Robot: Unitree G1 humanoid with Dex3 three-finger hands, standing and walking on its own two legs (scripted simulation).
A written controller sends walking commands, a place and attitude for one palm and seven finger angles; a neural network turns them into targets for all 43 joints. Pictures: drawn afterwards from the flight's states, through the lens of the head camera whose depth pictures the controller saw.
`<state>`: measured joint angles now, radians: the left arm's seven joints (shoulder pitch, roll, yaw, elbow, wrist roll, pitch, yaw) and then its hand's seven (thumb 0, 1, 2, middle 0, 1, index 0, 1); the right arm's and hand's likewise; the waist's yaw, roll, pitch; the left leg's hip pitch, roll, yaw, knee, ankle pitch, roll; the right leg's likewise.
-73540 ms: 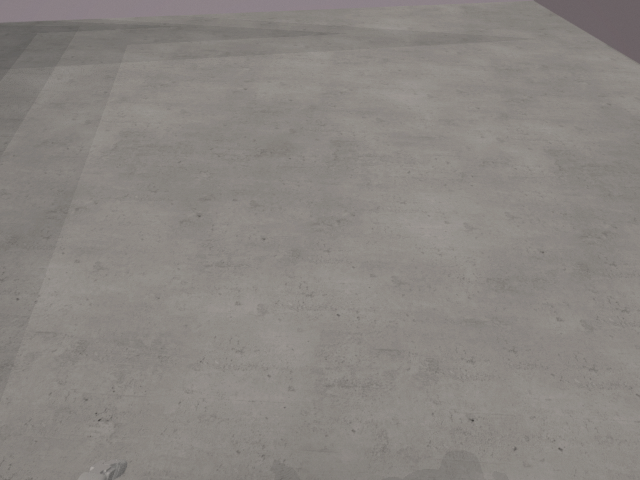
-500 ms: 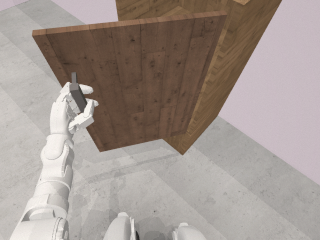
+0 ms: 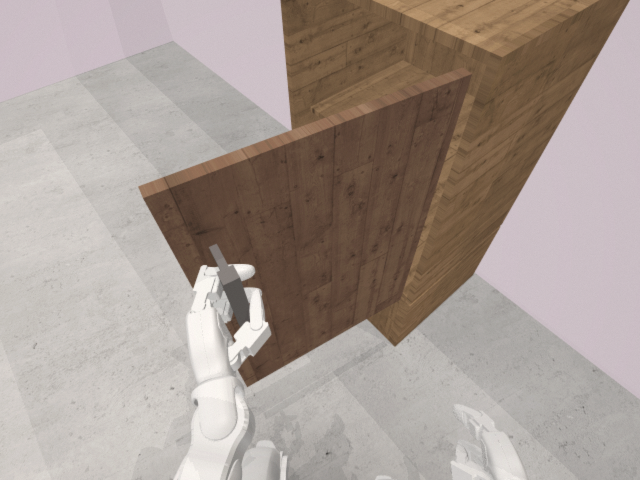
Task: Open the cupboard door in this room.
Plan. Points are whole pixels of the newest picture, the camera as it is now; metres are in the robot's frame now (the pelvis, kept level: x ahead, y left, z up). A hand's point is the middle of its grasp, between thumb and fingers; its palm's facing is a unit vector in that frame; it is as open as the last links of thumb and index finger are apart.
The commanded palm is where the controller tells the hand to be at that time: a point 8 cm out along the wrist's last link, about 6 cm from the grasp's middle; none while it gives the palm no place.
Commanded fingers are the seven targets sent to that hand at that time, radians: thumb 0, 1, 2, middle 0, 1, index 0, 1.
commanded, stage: pull the door open along its arc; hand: left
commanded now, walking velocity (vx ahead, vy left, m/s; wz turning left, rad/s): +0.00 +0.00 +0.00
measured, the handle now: (232, 290) +0.34 +0.13 +0.04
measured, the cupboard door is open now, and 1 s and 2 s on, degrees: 80 84 88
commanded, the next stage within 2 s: open thumb and fingers to let go in 0.14 s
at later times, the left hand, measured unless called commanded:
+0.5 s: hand (282, 346) +0.27 +0.06 +0.04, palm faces +0.37 -0.93 -0.01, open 7.2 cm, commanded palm +0.22 +0.11 +0.04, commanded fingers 0.00 -0.08 0.48 -0.33 -1.25 -0.33 -1.25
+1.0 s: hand (275, 343) +0.27 +0.07 +0.04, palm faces +0.32 -0.95 -0.01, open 14.7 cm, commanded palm +0.23 +0.11 +0.04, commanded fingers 0.00 -0.50 0.30 -0.16 -0.35 -0.16 -0.35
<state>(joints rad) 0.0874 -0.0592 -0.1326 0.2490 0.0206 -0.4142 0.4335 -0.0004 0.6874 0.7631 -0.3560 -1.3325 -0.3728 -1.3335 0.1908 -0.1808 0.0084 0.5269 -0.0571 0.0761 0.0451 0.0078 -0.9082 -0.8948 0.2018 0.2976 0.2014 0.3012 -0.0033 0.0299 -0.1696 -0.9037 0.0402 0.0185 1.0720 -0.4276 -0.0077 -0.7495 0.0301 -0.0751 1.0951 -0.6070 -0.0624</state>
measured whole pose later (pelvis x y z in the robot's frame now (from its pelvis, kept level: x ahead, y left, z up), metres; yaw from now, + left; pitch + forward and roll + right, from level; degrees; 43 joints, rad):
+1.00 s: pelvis +0.00 +0.00 -0.01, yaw +1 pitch +15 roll +0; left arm 0.20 -0.08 -0.25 0.14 0.09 -0.34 0.52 -0.01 -0.48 0.31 -0.25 -0.81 -0.28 -0.82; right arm 0.20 -0.18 0.01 0.54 -0.07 -0.01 0.02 0.01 -0.91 -0.90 0.20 0.30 0.20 0.30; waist -0.01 0.04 -0.19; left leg -0.93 0.02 0.00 1.10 -0.44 -0.01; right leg -0.77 0.02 -0.10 1.13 -0.63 -0.07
